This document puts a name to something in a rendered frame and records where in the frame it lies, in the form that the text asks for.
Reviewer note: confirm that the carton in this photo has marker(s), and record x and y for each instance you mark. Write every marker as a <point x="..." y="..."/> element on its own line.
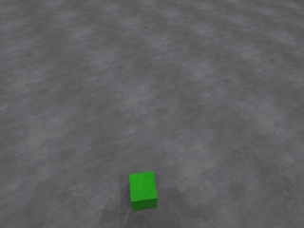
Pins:
<point x="143" y="192"/>

